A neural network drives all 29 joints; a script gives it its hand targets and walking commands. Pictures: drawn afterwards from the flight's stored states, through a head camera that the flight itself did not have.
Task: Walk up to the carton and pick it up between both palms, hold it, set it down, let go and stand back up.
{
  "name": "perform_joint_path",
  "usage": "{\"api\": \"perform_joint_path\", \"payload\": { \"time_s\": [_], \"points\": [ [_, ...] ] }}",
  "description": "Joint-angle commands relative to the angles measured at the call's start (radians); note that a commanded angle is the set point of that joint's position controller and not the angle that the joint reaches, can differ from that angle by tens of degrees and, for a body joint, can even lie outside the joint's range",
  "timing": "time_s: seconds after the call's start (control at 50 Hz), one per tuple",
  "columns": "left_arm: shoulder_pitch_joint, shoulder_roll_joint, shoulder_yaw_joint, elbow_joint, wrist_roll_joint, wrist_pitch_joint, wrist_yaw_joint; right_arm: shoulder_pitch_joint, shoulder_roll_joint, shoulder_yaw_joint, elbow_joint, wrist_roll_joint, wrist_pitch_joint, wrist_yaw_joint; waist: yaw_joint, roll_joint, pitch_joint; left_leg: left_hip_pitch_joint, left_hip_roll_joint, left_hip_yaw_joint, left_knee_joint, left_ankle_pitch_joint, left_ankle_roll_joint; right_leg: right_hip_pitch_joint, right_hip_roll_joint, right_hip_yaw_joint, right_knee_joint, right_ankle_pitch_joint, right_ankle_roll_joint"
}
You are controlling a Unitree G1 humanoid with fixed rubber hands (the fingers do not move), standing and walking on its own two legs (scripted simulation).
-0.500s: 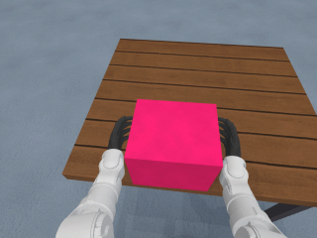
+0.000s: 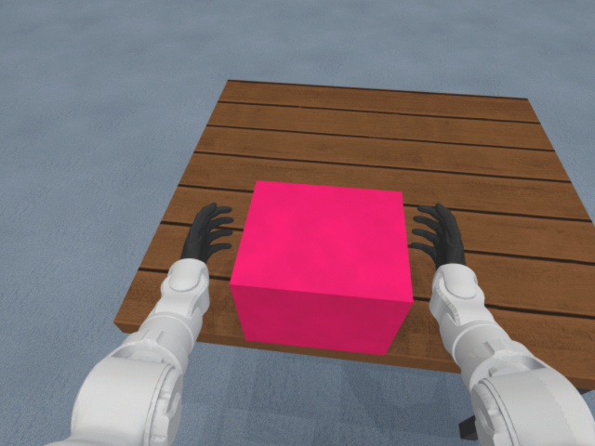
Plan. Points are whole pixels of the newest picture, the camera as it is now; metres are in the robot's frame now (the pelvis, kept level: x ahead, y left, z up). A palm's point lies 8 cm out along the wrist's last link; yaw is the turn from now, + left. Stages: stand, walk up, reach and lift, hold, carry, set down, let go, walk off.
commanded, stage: set down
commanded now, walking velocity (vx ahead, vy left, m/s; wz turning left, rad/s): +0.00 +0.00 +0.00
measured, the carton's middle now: (321, 268) +0.40 -0.02 +0.00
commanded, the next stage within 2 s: none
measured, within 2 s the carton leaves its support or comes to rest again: neither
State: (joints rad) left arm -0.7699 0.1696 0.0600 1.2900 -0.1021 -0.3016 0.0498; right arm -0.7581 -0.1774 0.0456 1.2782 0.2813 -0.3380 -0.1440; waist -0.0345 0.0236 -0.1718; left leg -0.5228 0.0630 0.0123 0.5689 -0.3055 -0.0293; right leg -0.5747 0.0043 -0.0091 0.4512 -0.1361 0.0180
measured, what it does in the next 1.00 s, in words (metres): stands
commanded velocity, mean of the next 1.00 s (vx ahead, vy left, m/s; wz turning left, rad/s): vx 0.00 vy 0.00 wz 0.00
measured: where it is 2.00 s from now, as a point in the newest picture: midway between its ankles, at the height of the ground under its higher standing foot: outside the picture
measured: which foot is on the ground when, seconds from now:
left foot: down 0.00-1.00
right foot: down 0.00-1.00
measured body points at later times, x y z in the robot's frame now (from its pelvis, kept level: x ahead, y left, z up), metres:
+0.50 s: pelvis -0.03 -0.01 -0.01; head +0.00 -0.01 +0.44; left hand +0.42 +0.16 +0.08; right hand +0.39 -0.23 +0.08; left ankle -0.03 +0.13 -0.73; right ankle +0.04 -0.13 -0.73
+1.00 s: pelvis -0.03 -0.03 +0.01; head -0.01 -0.01 +0.45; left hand +0.41 +0.19 +0.12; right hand +0.39 -0.21 +0.13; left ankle -0.03 +0.13 -0.73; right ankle +0.04 -0.13 -0.73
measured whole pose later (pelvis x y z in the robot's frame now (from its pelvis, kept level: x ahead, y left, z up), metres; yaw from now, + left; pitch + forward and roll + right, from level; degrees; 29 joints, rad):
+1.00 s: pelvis -0.03 -0.03 +0.01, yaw +3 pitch +7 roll +0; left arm -0.81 0.38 -0.06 0.95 -0.31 0.12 0.01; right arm -0.75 -0.16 -0.08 0.80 0.24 0.15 -0.20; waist -0.08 -0.05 -0.12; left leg -0.39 0.05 -0.04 0.48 -0.22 -0.06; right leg -0.46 0.00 -0.04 0.44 -0.11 -0.02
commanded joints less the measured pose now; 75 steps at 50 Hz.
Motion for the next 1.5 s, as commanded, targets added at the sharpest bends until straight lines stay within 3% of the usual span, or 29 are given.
{"api": "perform_joint_path", "payload": {
  "time_s": [0.0,0.1,0.12,0.16,0.2,0.24,0.28,0.34,0.46,0.54,0.58,0.64,0.68,0.7,0.74,0.84,0.9,0.94,1.0,1.02,1.12,1.16,1.2,1.28,1.32,1.34,1.36,1.42,1.48],
  "points": [
    [-0.476,0.129,-0.053,-0.241,-0.104,-0.038,-0.006,-0.424,-0.163,-0.028,-0.262,0.024,-0.011,0.023,-0.027,0.025,-0.627,0.221,-0.084,0.038,0.023,0.527,-0.076,0.286,0.061,-0.048,0.050,0.341,-0.012],
    [-0.614,0.180,-0.142,-0.255,-0.196,-0.053,0.017,-0.491,-0.202,-0.068,-0.313,0.006,0.049,0.049,-0.050,0.070,-0.704,0.183,-0.075,0.022,0.020,0.359,-0.076,0.195,0.053,-0.065,0.085,0.198,-0.023],
    [-0.620,0.185,-0.144,-0.202,-0.202,-0.048,0.013,-0.496,-0.191,-0.055,-0.280,0.007,0.066,0.051,-0.053,0.044,-0.676,0.154,-0.080,0.024,0.017,0.307,-0.064,0.199,0.046,-0.056,0.087,0.170,-0.020],
    [-0.602,0.185,-0.142,-0.168,-0.196,-0.052,0.009,-0.485,-0.167,-0.033,-0.242,0.010,0.080,0.055,-0.028,0.057,-0.669,0.087,-0.082,0.021,0.022,0.261,-0.048,0.206,0.034,-0.044,0.116,0.141,-0.024],
    [-0.588,0.205,-0.141,-0.211,-0.202,-0.024,0.005,-0.497,-0.204,-0.016,-0.266,0.041,0.091,0.055,-0.034,0.058,-0.734,0.126,-0.082,0.015,0.039,0.378,-0.053,0.240,0.041,-0.042,0.122,0.258,-0.018],
    [-0.592,0.237,-0.111,-0.202,-0.189,0.002,0.000,-0.501,-0.217,-0.010,-0.271,0.044,0.112,0.047,-0.027,0.044,-0.733,0.111,-0.089,0.025,0.026,0.340,-0.044,0.280,0.041,-0.038,0.117,0.239,-0.010],
    [-0.561,0.263,-0.093,-0.317,-0.171,0.062,0.001,-0.485,-0.256,0.016,-0.339,0.081,0.129,0.042,-0.021,0.062,-0.800,0.199,-0.096,0.030,0.033,0.492,-0.058,0.350,0.055,-0.034,0.106,0.386,-0.007],
    [-0.586,0.245,-0.108,-0.159,-0.162,0.134,-0.023,-0.522,-0.220,-0.016,-0.213,0.053,0.185,0.025,-0.047,0.004,-0.553,0.118,-0.094,0.025,-0.021,0.299,-0.033,0.324,0.044,-0.031,0.067,0.203,-0.001],
    [-0.646,0.319,-0.112,-0.214,-0.240,0.167,-0.017,-0.613,-0.199,-0.015,-0.472,0.053,0.267,0.009,0.005,-0.083,-0.553,-0.012,-0.115,0.043,-0.094,0.113,0.021,0.446,0.016,0.005,0.046,0.062,0.009],
    [-0.742,0.318,-0.172,-0.106,-0.299,0.162,-0.017,-0.664,-0.179,-0.051,-0.416,0.016,0.311,0.009,-0.024,-0.082,-0.499,-0.051,-0.101,0.031,-0.110,-0.017,0.027,0.390,0.011,-0.017,0.054,-0.069,-0.012],
    [-0.653,0.331,-0.153,-0.198,-0.295,0.177,-0.021,-0.567,-0.195,-0.012,-0.469,0.040,0.323,0.004,-0.014,-0.096,-0.587,0.019,-0.104,0.039,-0.111,0.091,0.021,0.485,0.016,-0.008,0.052,0.094,-0.011],
    [-0.619,0.337,-0.116,-0.315,-0.234,0.246,-0.037,-0.490,-0.193,0.005,-0.437,0.073,0.349,-0.016,-0.022,-0.022,-0.601,0.110,-0.109,0.032,-0.130,0.235,-0.007,0.555,0.020,-0.016,0.036,0.241,0.001],
    [-0.555,0.347,-0.061,-0.487,-0.184,0.287,-0.045,-0.426,-0.201,-0.006,-0.541,0.086,0.347,-0.033,-0.027,0.007,-0.655,0.190,-0.117,0.037,-0.127,0.392,-0.026,0.648,0.036,-0.014,0.025,0.388,0.009],
    [-0.613,0.356,-0.064,-0.497,-0.178,0.302,-0.046,-0.473,-0.200,-0.048,-0.535,0.069,0.360,-0.038,-0.042,0.042,-0.630,0.177,-0.118,0.031,-0.126,0.361,-0.036,0.606,0.035,-0.021,0.020,0.329,0.007],
    [-0.583,0.376,-0.038,-0.512,-0.169,0.348,-0.055,-0.445,-0.184,-0.073,-0.567,0.045,0.392,-0.052,-0.043,0.009,-0.530,0.170,-0.123,0.041,-0.166,0.254,-0.016,0.617,0.031,-0.008,-0.024,0.226,0.010],
    [-0.680,0.364,-0.100,-0.544,-0.234,0.380,-0.034,-0.545,-0.161,-0.174,-0.689,-0.041,0.444,-0.053,-0.060,0.042,-0.444,0.138,-0.107,0.040,-0.192,0.071,-0.003,0.500,0.027,-0.026,-0.059,-0.003,-0.011],
    [-0.604,0.335,-0.099,-0.525,-0.213,0.381,-0.032,-0.458,-0.128,-0.166,-0.658,-0.057,0.457,-0.048,-0.051,0.081,-0.444,0.169,-0.102,0.029,-0.197,0.085,-0.010,0.522,0.023,-0.029,-0.051,0.005,-0.015],
    [-0.520,0.329,-0.080,-0.581,-0.183,0.398,-0.039,-0.369,-0.133,-0.143,-0.664,-0.034,0.454,-0.051,-0.049,0.098,-0.462,0.251,-0.105,0.029,-0.185,0.198,-0.027,0.561,0.027,-0.033,-0.054,0.132,-0.014],
    [-0.237,0.307,0.039,-0.634,-0.057,0.451,-0.087,-0.112,-0.110,-0.047,-0.655,0.028,0.439,-0.061,-0.013,0.047,-0.363,0.331,-0.120,0.034,-0.194,0.392,-0.028,0.730,0.037,-0.023,-0.067,0.327,0.011],
    [-0.311,0.347,0.057,-0.659,-0.055,0.463,-0.096,-0.197,-0.121,-0.062,-0.702,0.028,0.438,-0.070,-0.016,0.046,-0.363,0.293,-0.127,0.040,-0.202,0.354,-0.024,0.733,0.028,-0.017,-0.067,0.313,0.023],
    [-0.158,0.298,0.052,-0.725,-0.052,0.456,-0.105,-0.075,-0.066,-0.060,-0.831,-0.006,0.400,-0.067,-0.002,-0.022,-0.179,0.259,-0.127,0.044,-0.244,0.243,0.000,0.713,0.025,-0.016,-0.086,0.219,0.020],
    [-0.088,0.285,0.056,-0.894,-0.061,0.441,-0.089,0.005,-0.079,-0.087,-0.969,-0.021,0.362,-0.061,0.008,0.003,-0.203,0.323,-0.122,0.056,-0.226,0.315,-0.015,0.694,0.038,-0.025,-0.088,0.242,0.012],
    [-0.172,0.288,0.025,-0.879,-0.108,0.443,-0.081,-0.070,-0.086,-0.116,-0.996,-0.056,0.372,-0.045,-0.014,-0.022,-0.162,0.285,-0.116,0.052,-0.230,0.222,-0.008,0.623,0.042,-0.030,-0.096,0.126,0.005],
    [-0.160,0.293,-0.006,-0.970,-0.164,0.424,-0.047,-0.035,-0.096,-0.153,-1.059,-0.081,0.388,-0.014,-0.016,0.002,-0.218,0.271,-0.100,0.047,-0.227,0.181,-0.011,0.594,0.045,-0.022,-0.079,0.078,-0.015],
    [-0.029,0.268,-0.006,-1.060,-0.159,0.419,-0.042,0.102,-0.109,-0.142,-1.090,-0.069,0.382,-0.001,-0.009,0.019,-0.247,0.334,-0.092,0.042,-0.221,0.281,-0.025,0.640,0.054,-0.023,-0.073,0.172,-0.021],
    [-0.162,0.311,-0.008,-1.082,-0.180,0.424,-0.036,-0.030,-0.138,-0.171,-1.111,-0.064,0.387,0.000,-0.020,0.041,-0.284,0.326,-0.094,0.043,-0.214,0.270,-0.031,0.600,0.051,-0.021,-0.076,0.138,-0.018],
    [-0.035,0.283,-0.005,-1.028,-0.171,0.429,-0.036,0.091,-0.121,-0.142,-1.049,-0.057,0.393,0.006,-0.017,0.019,-0.253,0.335,-0.091,0.035,-0.213,0.264,-0.024,0.633,0.051,-0.016,-0.074,0.147,-0.020],
    [0.166,0.272,0.025,-1.089,-0.130,0.451,-0.049,0.263,-0.119,-0.118,-1.065,-0.031,0.389,0.008,0.004,0.015,-0.256,0.402,-0.093,0.032,-0.205,0.425,-0.038,0.692,0.053,-0.003,-0.084,0.275,-0.018],
    [0.261,0.225,0.035,-1.070,-0.076,0.489,-0.074,0.346,-0.113,-0.106,-1.013,-0.020,0.386,0.011,-0.002,0.025,-0.166,0.425,-0.097,0.028,-0.207,0.475,-0.045,0.686,0.055,0.005,-0.113,0.276,-0.023]
  ]
}}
